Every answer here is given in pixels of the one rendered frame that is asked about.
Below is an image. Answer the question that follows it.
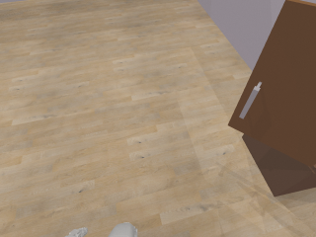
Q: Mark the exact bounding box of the robot left hand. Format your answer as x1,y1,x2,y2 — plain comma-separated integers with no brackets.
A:
65,227,88,237

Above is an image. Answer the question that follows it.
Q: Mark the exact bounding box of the left robot thigh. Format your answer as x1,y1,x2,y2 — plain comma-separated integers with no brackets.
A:
108,223,138,237

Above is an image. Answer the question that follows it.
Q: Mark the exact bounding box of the handle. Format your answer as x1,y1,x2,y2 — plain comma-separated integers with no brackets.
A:
239,82,262,119

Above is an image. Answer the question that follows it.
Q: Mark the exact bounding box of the cupboard door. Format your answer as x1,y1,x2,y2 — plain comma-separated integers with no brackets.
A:
228,0,316,167

